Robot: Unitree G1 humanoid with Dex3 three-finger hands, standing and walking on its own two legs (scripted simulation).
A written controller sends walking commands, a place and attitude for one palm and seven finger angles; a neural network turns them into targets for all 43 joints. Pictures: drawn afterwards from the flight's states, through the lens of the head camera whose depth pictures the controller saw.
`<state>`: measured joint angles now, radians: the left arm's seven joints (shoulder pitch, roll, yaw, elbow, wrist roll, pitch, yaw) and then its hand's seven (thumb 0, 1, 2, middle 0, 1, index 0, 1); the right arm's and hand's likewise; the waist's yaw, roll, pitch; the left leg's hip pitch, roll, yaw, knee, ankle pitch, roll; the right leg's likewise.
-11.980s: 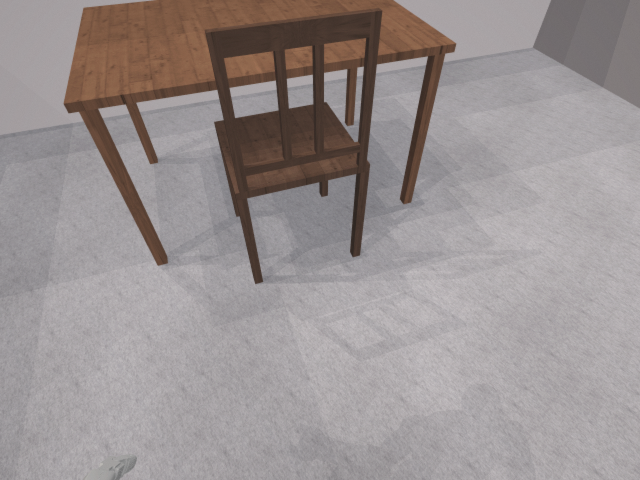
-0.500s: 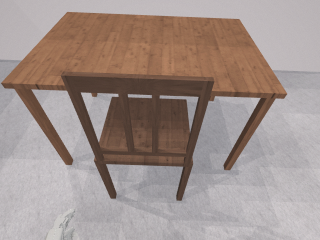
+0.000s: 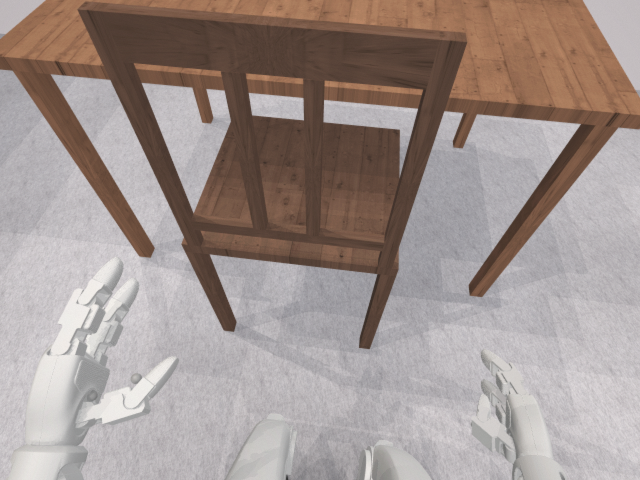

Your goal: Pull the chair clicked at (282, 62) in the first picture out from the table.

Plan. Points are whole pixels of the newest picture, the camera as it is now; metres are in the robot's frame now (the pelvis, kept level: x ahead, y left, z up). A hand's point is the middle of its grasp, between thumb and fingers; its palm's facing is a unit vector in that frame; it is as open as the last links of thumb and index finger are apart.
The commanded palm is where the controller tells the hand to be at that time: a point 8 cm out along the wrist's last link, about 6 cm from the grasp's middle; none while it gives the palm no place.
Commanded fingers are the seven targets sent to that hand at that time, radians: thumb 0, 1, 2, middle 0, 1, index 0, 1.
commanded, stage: raise the hand toward the chair's back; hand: left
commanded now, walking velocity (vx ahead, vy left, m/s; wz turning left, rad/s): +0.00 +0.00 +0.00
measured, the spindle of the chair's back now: (249, 163) +0.54 +0.17 +0.05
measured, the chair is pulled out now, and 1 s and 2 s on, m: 0.00 0.00 0.00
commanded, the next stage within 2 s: aim the fingers beside a spindle in 1.46 s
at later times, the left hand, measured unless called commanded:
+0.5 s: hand (146, 339) +0.25 +0.23 +0.05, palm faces -0.05 -1.00 -0.03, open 15.4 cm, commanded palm +0.23 +0.29 +0.06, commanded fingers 0.00 -0.45 0.32 -0.06 -0.09 -0.06 -0.09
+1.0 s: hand (104, 315) +0.26 +0.27 +0.07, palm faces +0.00 -1.00 -0.07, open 16.9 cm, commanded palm +0.24 +0.32 +0.08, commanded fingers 0.00 -0.50 0.30 -0.06 -0.08 -0.06 -0.08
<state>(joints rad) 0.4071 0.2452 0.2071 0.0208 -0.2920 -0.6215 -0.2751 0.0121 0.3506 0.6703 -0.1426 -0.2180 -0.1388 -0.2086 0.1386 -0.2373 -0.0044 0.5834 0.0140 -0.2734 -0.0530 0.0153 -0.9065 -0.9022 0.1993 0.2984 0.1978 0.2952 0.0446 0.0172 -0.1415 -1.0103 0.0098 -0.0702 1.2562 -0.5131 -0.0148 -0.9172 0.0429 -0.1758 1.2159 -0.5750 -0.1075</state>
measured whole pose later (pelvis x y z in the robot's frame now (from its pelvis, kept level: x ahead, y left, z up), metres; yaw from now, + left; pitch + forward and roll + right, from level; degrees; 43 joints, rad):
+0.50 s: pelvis +0.02 +0.04 +0.02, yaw -2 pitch +17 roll -3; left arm 0.36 0.24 0.19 0.06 -0.29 -0.45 -0.30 0.00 -0.23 0.42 -0.09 -0.13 -0.09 -0.12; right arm 0.20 -0.25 -0.04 0.59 0.03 -0.24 -0.06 0.02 -0.91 -0.90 0.20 0.30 0.20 0.30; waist -0.02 0.02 -0.13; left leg -0.96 -0.01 0.00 1.16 -0.50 0.05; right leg -0.88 0.03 -0.10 1.12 -0.54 -0.04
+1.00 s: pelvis +0.01 +0.07 +0.03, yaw -1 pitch +15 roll -4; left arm 0.28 0.28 0.21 0.06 -0.26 -0.39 -0.24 -0.01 -0.50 0.31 -0.06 -0.09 -0.06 -0.08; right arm 0.23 -0.24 0.04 0.53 0.02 -0.18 -0.04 0.02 -0.90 -0.90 0.21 0.30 0.20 0.30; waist -0.01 0.03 -0.13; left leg -0.91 -0.03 0.00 1.12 -0.47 0.08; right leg -0.81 0.01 -0.10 1.05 -0.50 -0.01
